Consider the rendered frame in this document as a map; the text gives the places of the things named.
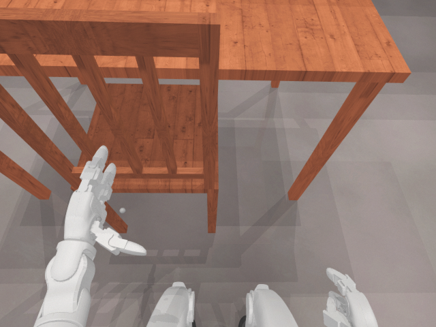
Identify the left robot hand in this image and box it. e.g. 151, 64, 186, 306
64, 145, 146, 255

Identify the robot left thigh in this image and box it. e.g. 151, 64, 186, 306
146, 286, 195, 327

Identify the chair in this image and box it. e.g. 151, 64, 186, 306
0, 7, 221, 233

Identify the robot right thigh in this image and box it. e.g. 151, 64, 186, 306
246, 289, 298, 327

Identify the right robot hand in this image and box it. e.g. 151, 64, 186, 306
323, 268, 378, 327

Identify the table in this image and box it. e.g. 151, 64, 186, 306
0, 0, 411, 200

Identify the robot left forearm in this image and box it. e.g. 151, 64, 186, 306
34, 239, 97, 327

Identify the robot thigh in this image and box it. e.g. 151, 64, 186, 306
246, 289, 298, 327
146, 286, 195, 327

